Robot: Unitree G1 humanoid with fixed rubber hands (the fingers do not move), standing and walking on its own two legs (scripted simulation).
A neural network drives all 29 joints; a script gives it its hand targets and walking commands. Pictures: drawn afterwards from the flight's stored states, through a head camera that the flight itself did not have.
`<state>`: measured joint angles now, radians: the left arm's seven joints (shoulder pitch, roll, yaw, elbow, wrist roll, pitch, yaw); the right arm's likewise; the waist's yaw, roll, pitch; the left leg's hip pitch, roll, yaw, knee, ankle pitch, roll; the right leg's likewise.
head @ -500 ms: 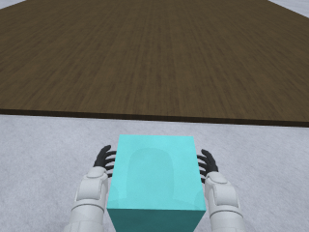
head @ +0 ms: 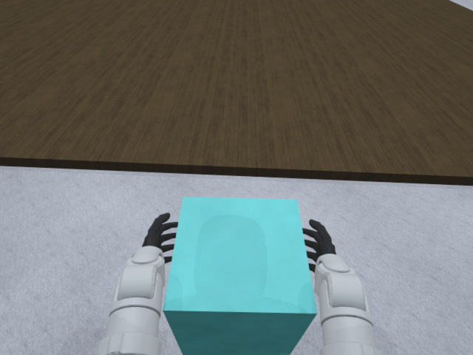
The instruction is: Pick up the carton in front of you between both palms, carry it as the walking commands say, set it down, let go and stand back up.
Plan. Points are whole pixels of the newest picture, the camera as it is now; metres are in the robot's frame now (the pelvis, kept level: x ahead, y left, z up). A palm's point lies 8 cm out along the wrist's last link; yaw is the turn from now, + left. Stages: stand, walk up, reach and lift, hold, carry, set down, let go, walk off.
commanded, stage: reach and lift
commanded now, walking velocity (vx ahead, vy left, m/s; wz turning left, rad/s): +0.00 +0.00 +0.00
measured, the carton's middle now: (237, 280) +0.29 +0.00 -0.04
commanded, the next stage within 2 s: hold in 0.44 s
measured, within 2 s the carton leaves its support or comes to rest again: neither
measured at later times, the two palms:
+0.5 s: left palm (151, 250) +0.30 +0.15 +0.04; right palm (325, 259) +0.30 -0.15 +0.04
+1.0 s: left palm (148, 252) +0.29 +0.15 +0.05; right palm (328, 260) +0.29 -0.15 +0.05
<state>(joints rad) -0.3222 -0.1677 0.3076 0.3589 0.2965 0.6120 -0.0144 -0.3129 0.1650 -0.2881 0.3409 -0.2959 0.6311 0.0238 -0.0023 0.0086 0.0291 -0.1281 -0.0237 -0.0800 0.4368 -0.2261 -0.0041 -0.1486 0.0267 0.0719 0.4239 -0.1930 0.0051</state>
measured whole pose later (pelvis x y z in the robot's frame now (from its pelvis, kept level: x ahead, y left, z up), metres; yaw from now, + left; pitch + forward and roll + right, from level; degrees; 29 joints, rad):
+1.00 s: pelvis +0.00 +0.00 +0.00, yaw +0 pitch -8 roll +0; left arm -0.30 -0.16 0.27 0.25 0.27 0.74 -0.01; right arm -0.29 0.16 -0.24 0.23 -0.27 0.76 0.02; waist 0.00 0.01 0.05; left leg -0.04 -0.02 -0.08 0.39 -0.21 0.00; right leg -0.06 0.02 0.07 0.38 -0.18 0.01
